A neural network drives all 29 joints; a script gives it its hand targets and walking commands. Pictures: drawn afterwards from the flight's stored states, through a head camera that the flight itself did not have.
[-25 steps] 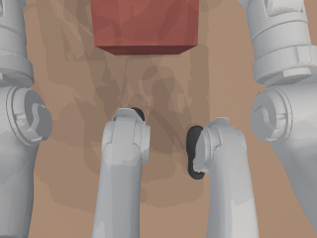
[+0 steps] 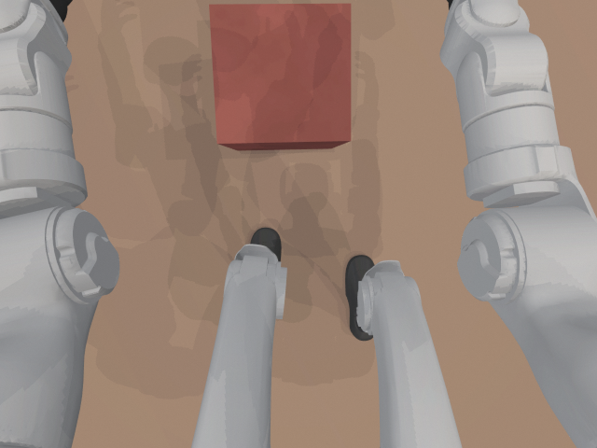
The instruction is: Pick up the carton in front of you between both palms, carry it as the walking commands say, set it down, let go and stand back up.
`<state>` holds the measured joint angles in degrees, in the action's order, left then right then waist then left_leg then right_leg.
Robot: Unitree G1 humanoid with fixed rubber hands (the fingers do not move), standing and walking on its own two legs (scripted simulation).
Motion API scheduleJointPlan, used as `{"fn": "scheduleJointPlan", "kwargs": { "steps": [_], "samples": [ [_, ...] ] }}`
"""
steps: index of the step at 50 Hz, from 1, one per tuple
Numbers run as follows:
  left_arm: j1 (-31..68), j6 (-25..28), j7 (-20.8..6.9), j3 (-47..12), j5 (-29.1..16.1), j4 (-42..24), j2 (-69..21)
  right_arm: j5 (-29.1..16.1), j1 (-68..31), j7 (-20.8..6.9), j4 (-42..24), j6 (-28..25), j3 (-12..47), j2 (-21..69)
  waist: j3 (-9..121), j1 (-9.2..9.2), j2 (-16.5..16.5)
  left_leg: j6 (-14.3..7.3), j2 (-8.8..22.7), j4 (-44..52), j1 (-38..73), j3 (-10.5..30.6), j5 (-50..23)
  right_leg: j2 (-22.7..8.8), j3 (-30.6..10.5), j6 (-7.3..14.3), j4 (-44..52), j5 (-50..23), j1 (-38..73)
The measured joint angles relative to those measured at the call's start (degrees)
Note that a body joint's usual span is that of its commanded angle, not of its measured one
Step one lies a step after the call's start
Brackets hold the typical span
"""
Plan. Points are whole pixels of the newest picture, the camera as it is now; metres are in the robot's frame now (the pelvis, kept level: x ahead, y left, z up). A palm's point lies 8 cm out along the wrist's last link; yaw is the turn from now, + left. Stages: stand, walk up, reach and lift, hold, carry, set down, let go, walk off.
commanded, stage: set down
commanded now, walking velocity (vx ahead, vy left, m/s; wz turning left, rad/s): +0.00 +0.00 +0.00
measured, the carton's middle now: (283, 91) +0.53 +0.10 -0.45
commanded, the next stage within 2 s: let go in 0.16 s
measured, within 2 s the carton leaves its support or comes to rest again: neither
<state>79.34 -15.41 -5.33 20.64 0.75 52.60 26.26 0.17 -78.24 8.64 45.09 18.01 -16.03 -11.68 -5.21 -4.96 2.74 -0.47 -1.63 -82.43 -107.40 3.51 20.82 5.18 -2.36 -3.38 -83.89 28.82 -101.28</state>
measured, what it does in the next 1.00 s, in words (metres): rises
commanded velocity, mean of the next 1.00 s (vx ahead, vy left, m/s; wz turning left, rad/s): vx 0.00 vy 0.00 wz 0.00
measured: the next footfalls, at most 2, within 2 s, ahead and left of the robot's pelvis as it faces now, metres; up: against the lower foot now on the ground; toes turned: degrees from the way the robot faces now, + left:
none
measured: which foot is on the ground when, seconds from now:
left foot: down 0.00-1.00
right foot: down 0.00-1.00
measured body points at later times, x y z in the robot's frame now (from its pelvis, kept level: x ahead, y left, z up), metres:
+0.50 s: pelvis +0.04 +0.01 +0.12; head +0.33 +0.06 +0.46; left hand +0.46 +0.31 -0.01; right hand +0.51 -0.11 -0.01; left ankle +0.11 +0.11 -0.54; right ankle +0.07 -0.14 -0.54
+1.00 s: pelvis +0.09 -0.01 +0.19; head +0.20 +0.00 +0.63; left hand +0.29 +0.25 +0.10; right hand +0.34 -0.21 +0.10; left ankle +0.11 +0.11 -0.54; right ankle +0.07 -0.14 -0.54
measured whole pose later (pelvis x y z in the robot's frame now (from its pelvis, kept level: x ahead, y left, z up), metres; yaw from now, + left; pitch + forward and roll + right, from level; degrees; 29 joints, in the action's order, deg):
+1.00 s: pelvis +0.09 -0.01 +0.19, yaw +4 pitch +13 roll +0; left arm -2.1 -0.2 -4.8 5.6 -0.1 28.9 12.1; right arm 2.2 0.2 -0.5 29.5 0.9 -5.2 -9.1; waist -1.2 -1.6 0.2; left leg 0.2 -1.7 -31.1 -32.4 3.2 11.6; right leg 1.8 -4.4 -0.2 -32.8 17.9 -27.7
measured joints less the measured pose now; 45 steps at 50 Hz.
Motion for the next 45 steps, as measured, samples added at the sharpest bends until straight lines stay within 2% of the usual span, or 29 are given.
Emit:
{"fn": "scheduleJointPlan", "kwargs": {
  "steps": [13, 19, 27, 45],
  "samples": [
    [-5.1, 2.8, -1.4, 3.5, 5.6, 0.8, -3.6, 5.0, 6.6, -1.8, -0.4, -2.3, -3.2, 2.8, 2.1, 0.62, -0.1, -0.4, 0.0, 18.0, 14.1, -0.2, -5.2, -0.9, -1.2, 0.1, 18.2, -6.1, 13.6],
    [-15.4, 3.4, -2.5, 1.8, 8.1, -3.9, -5.5, 7.6, 17.3, -1.4, -5.6, -2.9, -1.8, 5.5, 2.8, 1.25, -0.2, -0.7, 0.0, 25.2, 21.6, -0.4, -6.8, -1.3, -1.7, 0.1, 25.9, -8.1, 21.1],
    [-35.4, 6.5, -2.6, -3.2, 5.2, -12.4, -8.5, 6.9, 37.0, -2.3, -12.1, -6.9, 2.2, 7.0, 4.6, 1.23, -0.9, -1.0, -0.4, 33.5, 33.6, -0.7, -8.1, -2.3, -2.3, 0.3, 34.5, -9.7, 33.0],
    [-72.3, 14.5, -0.5, -12.3, 0.0, -20.9, -13.4, 3.1, 69.8, -8.1, -14.0, -15.9, 8.9, 4.0, 5.3, 2.86, -2.2, 0.2, -0.3, 47.3, 64.3, -0.4, -9.3, -3.3, -2.1, 2.4, 47.2, -10.9, 63.0]
  ]
}}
